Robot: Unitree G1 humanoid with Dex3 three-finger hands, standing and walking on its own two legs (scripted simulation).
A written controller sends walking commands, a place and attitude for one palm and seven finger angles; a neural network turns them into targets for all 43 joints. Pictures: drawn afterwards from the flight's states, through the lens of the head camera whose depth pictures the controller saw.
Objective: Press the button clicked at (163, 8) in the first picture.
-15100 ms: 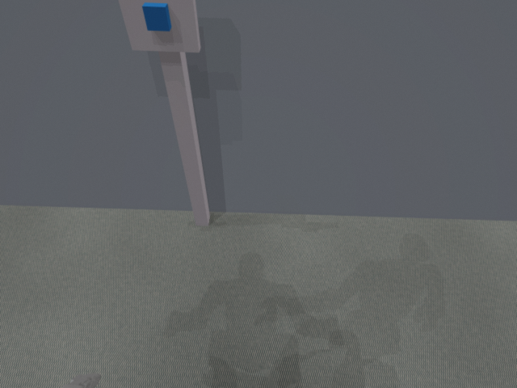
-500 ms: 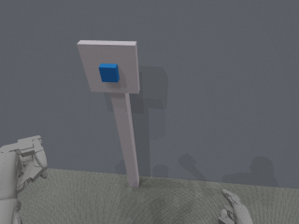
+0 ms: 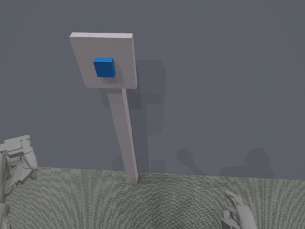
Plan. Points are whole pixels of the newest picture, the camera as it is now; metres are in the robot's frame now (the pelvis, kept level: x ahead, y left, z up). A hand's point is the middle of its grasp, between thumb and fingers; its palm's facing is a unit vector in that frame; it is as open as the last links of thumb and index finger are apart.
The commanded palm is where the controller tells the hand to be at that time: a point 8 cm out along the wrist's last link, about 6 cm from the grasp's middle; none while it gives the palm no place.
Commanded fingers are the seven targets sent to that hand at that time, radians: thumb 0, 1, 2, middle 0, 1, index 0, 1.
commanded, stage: step back with the hand held close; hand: left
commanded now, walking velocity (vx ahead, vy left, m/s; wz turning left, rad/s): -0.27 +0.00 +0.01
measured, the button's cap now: (105, 67) +0.53 +0.20 +0.17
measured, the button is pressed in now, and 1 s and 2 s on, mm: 0 0 0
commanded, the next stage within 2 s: stop stepping back and stand still in 0.96 s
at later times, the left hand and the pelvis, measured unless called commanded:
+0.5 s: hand (4, 211) +0.11 +0.26 +0.15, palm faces +0.40 -0.80 -0.44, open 3.1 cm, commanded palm +0.05 +0.30 +0.17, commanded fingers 0.00 0.90 0.90 -1.30 -1.50 -1.30 -1.50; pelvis -0.08 +0.02 -0.02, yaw +0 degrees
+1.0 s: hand out of the picture +0.02 +0.27 +0.16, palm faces +0.36 -0.82 -0.44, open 3.1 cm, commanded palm -0.04 +0.31 +0.17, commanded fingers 0.00 0.90 0.90 -1.30 -1.50 -1.30 -1.50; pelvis -0.17 +0.03 -0.01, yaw +1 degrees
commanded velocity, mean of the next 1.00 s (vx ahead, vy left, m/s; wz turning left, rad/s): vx -0.32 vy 0.00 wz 0.00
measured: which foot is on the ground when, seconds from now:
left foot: down 0.00-0.80, up 0.82-0.90, down 0.92-1.00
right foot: down 0.00-0.62, up 0.64-0.74, down 0.76-0.94, up 0.96-1.00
